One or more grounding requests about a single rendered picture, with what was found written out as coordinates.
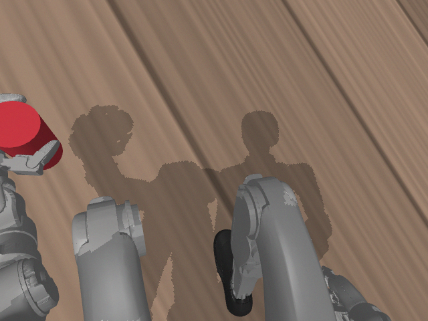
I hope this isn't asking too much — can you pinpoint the right robot arm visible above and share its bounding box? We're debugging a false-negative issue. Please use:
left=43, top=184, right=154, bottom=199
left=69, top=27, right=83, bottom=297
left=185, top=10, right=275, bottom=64
left=348, top=303, right=392, bottom=321

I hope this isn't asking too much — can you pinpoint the left robot hand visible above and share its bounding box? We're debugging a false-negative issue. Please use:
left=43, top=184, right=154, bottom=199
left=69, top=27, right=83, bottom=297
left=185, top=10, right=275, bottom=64
left=0, top=94, right=60, bottom=177

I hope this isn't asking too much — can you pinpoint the left robot arm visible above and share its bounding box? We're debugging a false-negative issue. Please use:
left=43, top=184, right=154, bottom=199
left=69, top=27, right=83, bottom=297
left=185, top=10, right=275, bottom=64
left=0, top=175, right=59, bottom=321

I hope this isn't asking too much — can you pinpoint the right robot foot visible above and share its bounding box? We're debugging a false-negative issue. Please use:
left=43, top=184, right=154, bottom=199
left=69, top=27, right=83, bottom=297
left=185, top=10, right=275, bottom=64
left=213, top=229, right=253, bottom=317

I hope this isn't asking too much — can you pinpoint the right robot hand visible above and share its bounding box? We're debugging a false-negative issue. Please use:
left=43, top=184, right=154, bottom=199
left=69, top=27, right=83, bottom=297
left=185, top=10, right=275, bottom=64
left=321, top=265, right=368, bottom=321

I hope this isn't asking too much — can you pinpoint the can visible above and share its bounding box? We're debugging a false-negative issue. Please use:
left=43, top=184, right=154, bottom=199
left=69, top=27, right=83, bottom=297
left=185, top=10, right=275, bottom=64
left=0, top=101, right=63, bottom=170

